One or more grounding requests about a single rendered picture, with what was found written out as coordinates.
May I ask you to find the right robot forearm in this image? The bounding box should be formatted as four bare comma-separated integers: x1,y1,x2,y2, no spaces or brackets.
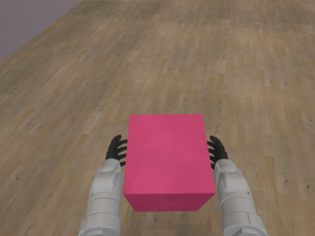
214,158,269,236

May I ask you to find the robot right hand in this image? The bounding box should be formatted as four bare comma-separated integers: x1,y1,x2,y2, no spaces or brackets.
207,136,228,169

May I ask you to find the carton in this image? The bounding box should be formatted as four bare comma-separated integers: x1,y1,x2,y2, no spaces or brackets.
123,113,216,212

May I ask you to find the robot left hand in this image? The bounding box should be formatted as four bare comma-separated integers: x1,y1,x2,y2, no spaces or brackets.
105,135,128,167

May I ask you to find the left robot forearm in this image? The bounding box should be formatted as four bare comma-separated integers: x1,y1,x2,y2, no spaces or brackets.
78,158,123,236

